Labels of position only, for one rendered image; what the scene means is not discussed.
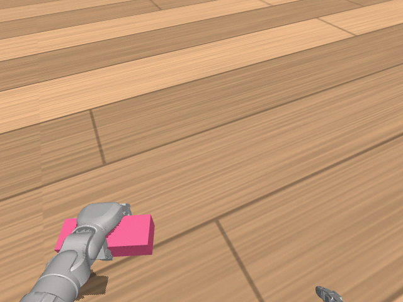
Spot carton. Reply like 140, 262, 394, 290
54, 215, 155, 257

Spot left robot arm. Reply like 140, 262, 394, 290
20, 223, 105, 302

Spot right robot hand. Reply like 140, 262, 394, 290
315, 286, 343, 302

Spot left robot hand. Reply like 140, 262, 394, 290
77, 202, 132, 260

